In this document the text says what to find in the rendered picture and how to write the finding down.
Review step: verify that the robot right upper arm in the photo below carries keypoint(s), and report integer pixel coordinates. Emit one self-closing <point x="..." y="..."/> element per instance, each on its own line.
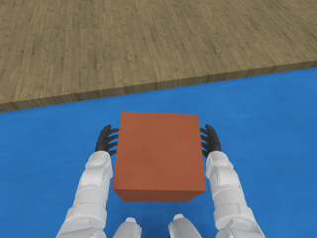
<point x="231" y="232"/>

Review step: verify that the left robot forearm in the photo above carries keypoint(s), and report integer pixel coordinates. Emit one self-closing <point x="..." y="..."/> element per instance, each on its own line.
<point x="89" y="206"/>

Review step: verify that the left robot hand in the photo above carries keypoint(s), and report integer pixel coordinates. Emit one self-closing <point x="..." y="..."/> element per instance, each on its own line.
<point x="103" y="140"/>

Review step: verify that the robot shin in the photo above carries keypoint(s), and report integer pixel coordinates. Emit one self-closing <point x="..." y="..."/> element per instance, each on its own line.
<point x="177" y="216"/>
<point x="131" y="219"/>

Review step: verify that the right robot hand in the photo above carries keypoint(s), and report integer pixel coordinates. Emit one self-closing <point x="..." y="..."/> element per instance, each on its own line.
<point x="212" y="140"/>

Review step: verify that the robot left shin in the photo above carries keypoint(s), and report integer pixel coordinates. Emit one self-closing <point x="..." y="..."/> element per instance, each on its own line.
<point x="131" y="219"/>

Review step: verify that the right robot forearm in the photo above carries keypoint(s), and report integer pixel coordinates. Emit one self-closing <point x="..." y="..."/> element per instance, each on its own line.
<point x="231" y="209"/>

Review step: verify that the carton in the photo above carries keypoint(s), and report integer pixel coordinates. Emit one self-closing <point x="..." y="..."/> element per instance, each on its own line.
<point x="159" y="157"/>

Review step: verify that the robot left upper arm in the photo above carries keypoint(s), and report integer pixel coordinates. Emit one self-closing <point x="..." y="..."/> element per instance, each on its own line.
<point x="91" y="232"/>

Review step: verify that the robot right shin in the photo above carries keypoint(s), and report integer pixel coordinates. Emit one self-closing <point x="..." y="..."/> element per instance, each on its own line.
<point x="177" y="216"/>

